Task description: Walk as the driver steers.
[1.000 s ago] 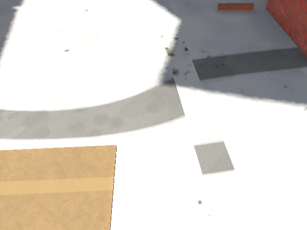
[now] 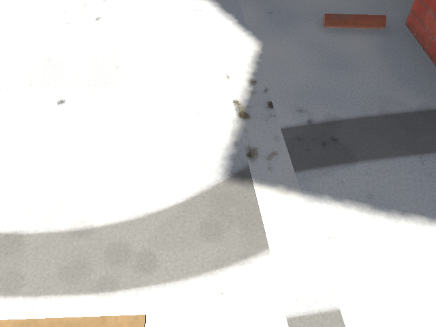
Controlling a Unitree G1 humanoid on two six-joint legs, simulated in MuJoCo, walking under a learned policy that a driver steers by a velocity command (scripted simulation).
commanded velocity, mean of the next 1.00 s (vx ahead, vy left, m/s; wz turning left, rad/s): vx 0.03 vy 0.00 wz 0.47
